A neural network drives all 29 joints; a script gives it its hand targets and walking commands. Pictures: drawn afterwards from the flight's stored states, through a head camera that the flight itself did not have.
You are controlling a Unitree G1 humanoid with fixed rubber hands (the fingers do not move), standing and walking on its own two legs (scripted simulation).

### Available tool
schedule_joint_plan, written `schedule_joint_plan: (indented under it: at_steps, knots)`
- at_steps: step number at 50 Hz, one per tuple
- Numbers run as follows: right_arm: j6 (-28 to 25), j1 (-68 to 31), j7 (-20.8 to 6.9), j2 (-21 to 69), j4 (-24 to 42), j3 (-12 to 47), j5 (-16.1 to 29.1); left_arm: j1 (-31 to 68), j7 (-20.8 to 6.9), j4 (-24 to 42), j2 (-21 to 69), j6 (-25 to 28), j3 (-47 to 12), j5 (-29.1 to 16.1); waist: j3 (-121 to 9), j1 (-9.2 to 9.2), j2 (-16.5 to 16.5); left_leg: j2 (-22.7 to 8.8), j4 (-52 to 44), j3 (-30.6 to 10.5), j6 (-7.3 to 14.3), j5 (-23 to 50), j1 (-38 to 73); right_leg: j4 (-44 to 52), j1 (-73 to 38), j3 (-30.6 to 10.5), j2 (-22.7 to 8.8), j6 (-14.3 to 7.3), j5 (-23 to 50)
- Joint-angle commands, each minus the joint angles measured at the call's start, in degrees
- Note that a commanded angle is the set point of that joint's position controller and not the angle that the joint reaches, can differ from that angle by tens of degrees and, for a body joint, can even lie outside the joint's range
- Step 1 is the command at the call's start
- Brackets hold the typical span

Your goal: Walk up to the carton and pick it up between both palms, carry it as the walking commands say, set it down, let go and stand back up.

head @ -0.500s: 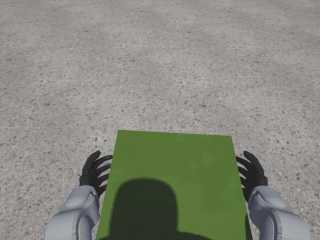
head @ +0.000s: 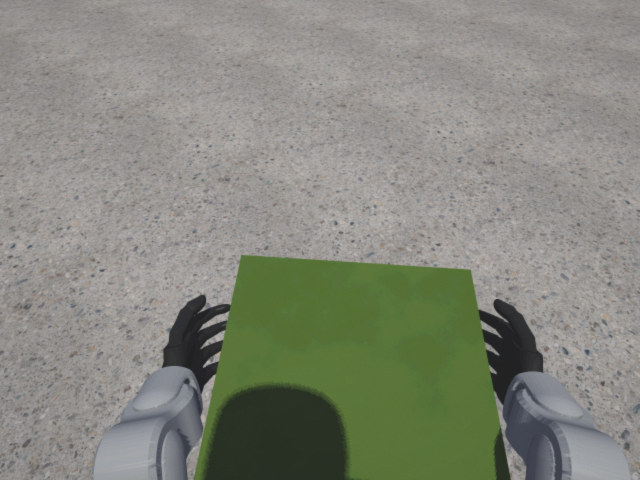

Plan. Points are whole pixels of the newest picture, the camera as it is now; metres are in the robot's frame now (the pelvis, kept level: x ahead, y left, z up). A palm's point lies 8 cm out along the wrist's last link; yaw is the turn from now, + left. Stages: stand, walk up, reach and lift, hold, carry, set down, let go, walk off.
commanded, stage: carry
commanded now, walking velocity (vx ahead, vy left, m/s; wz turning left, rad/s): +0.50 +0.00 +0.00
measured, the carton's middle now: (345, 391) +0.23 -0.01 +0.03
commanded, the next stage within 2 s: none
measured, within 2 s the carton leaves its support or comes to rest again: neither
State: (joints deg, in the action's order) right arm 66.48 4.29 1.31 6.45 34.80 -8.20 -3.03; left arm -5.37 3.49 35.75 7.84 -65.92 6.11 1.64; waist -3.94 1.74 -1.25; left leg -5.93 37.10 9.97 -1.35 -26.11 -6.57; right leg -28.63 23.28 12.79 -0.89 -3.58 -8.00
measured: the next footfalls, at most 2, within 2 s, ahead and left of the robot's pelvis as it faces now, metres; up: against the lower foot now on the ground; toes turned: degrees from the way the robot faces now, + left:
left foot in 0.32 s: +0.35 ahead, +0.13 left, +0.00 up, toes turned +12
right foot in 0.74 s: +0.60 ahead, -0.06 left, +0.00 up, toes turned +8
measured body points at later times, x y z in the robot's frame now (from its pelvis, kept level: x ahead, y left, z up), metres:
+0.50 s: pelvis +0.30 +0.05 +0.02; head +0.31 +0.07 +0.47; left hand +0.54 +0.22 +0.08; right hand +0.53 -0.13 +0.09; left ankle +0.31 +0.12 -0.73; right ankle +0.22 -0.07 -0.66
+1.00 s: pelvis +0.54 +0.03 +0.01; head +0.59 +0.03 +0.46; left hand +0.78 +0.21 +0.08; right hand +0.79 -0.14 +0.08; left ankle +0.55 +0.15 -0.73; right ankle +0.56 -0.05 -0.73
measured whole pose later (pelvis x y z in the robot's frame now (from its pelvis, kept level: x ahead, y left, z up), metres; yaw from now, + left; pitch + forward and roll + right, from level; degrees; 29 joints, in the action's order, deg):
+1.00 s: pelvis +0.54 +0.03 +0.01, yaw +0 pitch +4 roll +0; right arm 66.0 1.8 1.2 7.4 34.7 -8.2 -3.1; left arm -4.3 3.9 37.0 7.7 -65.6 7.9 0.3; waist 1.4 -0.3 -0.2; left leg -3.2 28.3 6.7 0.6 -10.9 -18.5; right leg -27.5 19.2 13.4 -2.4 -3.3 -12.3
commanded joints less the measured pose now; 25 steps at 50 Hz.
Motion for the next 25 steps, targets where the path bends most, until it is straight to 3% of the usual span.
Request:
schedule_joint_plan:
  at_steps: [1,2,4,6,7,8,9,10,12,13,14,16,17,18,19,20,21,22,23,24,25]
  knots:
    - [0.9,-26.7,-4.1,38.1,8.3,45.1,17.5,24.3,-3.8,9.1,37.1,-0.3,-40.2,-14.8,-17.3,-3.64,14.7,3.1,32.7,-5.9,1.2,-5.3,-36.7,13.4,-40.4,-38.2,-25.2,-12.0,7.3]
    - [0.6,-27.1,-4.1,39.1,9.3,45.6,18.0,22.6,-4.2,6.7,39.1,-0.6,-39.7,-14.3,-16.2,-3.44,8.8,0.6,32.7,-8.6,1.7,-2.8,-38.4,12.7,-38.9,-34.0,-24.1,-11.2,11.9]
    - [0.2,-25.2,-4.3,42.4,6.0,44.1,17.4,25.5,-4.7,7.2,41.6,-0.2,-41.2,-15.5,-13.9,-2.76,4.2,-2.5,23.0,-10.0,1.3,3.8,-34.3,16.3,-31.6,-27.5,-21.2,-7.2,6.1]
    - [-1.4,-25.1,-4.0,45.4,8.3,44.6,17.1,27.4,-5.7,9.0,44.9,0.8,-43.7,-17.9,-15.1,-2.81,7.1,-1.6,13.9,-7.9,1.0,5.3,-31.3,16.4,-31.3,-19.8,-18.4,-5.4,9.3]
    - [-2.1,-25.4,-4.0,45.3,9.0,45.0,17.6,27.1,-5.8,9.5,43.8,1.2,-43.9,-18.0,-14.7,-2.88,6.8,-0.8,9.0,-7.0,0.8,6.1,-30.1,17.8,-29.7,-19.1,-19.0,-6.0,9.4]
    - [-2.6,-24.1,-3.6,46.9,8.7,45.0,17.1,27.9,-6.1,11.6,44.4,1.6,-45.1,-19.1,-14.4,-2.75,6.7,0.8,5.2,-4.9,0.8,9.4,-29.0,17.1,-30.5,-15.3,-16.5,-5.2,12.6]
    - [-2.6,-23.8,-3.1,46.1,8.9,45.0,16.7,27.6,-6.1,11.3,43.5,2.0,-44.6,-19.0,-14.0,-2.87,10.3,1.8,-0.2,-3.8,0.8,12.0,-26.7,16.8,-29.1,-12.5,-15.8,-4.2,14.4]
    - [-2.6,-20.5,-2.7,44.6,9.3,44.4,15.8,25.6,-6.1,12.1,42.4,2.0,-45.0,-19.4,-14.0,-2.87,9.4,3.4,-3.0,-1.8,1.1,15.6,-24.9,16.1,-29.0,-9.5,-14.4,-3.2,16.9]
    - [-2.2,-21.2,-2.0,43.3,10.3,44.5,15.5,24.4,-5.9,11.4,40.5,1.5,-44.7,-19.2,-13.5,-3.12,10.7,4.8,-7.5,0.8,1.8,19.3,-19.1,14.5,-27.2,-7.1,-14.4,-1.2,21.7]
    - [-1.6,-20.6,-1.9,41.7,9.4,43.9,14.9,23.6,-5.9,11.0,38.7,0.9,-44.4,-18.6,-12.5,-3.0,10.5,3.8,-10.1,0.8,2.0,22.3,-16.1,13.8,-25.8,-5.9,-13.7,-0.2,20.0]
    - [-1.9,-22.4,-2.0,40.6,12.0,44.0,15.4,23.1,-5.8,10.8,39.0,0.7,-44.7,-18.2,-13.6,-2.36,7.3,2.8,-13.5,1.9,2.4,26.2,-10.1,10.7,-24.0,-3.3,-12.6,1.2,18.2]
    - [-1.0,-19.9,-2.2,39.6,9.1,43.2,15.3,25.2,-5.2,12.8,36.8,0.4,-45.2,-18.0,-17.3,-1.05,3.3,3.8,-15.0,4.0,2.8,20.9,4.0,-0.9,-18.8,-0.6,-9.1,2.4,15.1]
    - [-0.6,-20.1,-2.3,38.0,8.5,43.1,15.3,26.2,-5.2,11.9,35.1,-0.3,-44.4,-17.3,-19.2,0.69,0.5,-1.9,-14.3,-5.0,5.6,16.3,14.1,-10.3,-9.0,-0.6,-7.8,3.7,8.3]
    - [-0.1,-18.5,-2.2,36.2,5.5,40.8,14.6,26.8,-5.1,12.3,35.0,-1.3,-45.0,-17.6,-21.5,1.35,-14.6,-13.7,-20.9,-29.4,12.3,12.9,22.5,-26.1,6.1,-0.1,-1.3,6.1,-9.9]
    - [0.1,-19.9,-2.2,37.1,6.1,41.7,15.4,25.4,-5.4,11.0,35.1,-1.7,-44.0,-17.4,-20.4,0.73,-13.6,-19.3,-24.9,-40.4,16.2,15.4,25.7,-35.1,16.5,-6.4,0.1,5.4,-22.1]
    - [-0.2,-22.8,-2.5,39.1,8.5,42.4,15.8,26.0,-5.8,10.3,37.7,-1.4,-43.6,-17.6,-20.6,0.38,-5.4,-19.3,-23.7,-36.0,16.4,21.7,24.6,-37.4,17.6,-11.2,-2.5,5.0,-20.6]
    - [-0.1,-22.1,-2.7,40.3,6.7,42.4,15.6,23.3,-6.1,6.6,39.3,-1.4,-42.3,-16.7,-19.9,-0.01,-2.4,-18.2,-23.5,-30.5,15.3,26.1,21.8,-38.3,17.0,-12.3,-5.3,5.3,-16.3]
    - [-1.0,-25.3,-3.1,43.2,7.4,42.9,16.3,26.2,-6.3,8.2,41.2,-0.5,-42.7,-16.9,-17.7,-0.33,-0.4,-16.3,-24.0,-25.7,14.1,27.9,17.1,-33.5,15.0,-12.8,-6.8,6.1,-14.2]
    - [-1.1,-25.6,-3.5,44.6,7.3,43.5,16.9,24.4,-6.2,5.6,42.6,-0.3,-41.7,-15.6,-16.3,-0.66,-0.3,-14.4,-25.3,-20.2,12.1,26.8,14.2,-29.7,12.3,-12.3,-7.8,6.2,-12.3]
    - [-1.0,-24.2,-3.8,45.8,5.6,43.2,16.7,25.2,-6.2,5.8,43.2,-0.2,-42.4,-15.8,-16.5,-0.59,-3.1,-12.7,-25.9,-16.0,11.0,26.4,12.9,-24.8,9.6,-9.8,-5.9,6.5,-12.0]
    - [-1.5,-25.8,-4.4,46.0,5.9,43.6,18.0,27.0,-5.7,6.9,42.9,0.7,-42.4,-15.2,-15.0,-0.7,-5.2,-12.9,-27.7,-14.9,10.5,23.8,9.9,-23.6,9.4,-9.0,-6.4,6.3,-10.8]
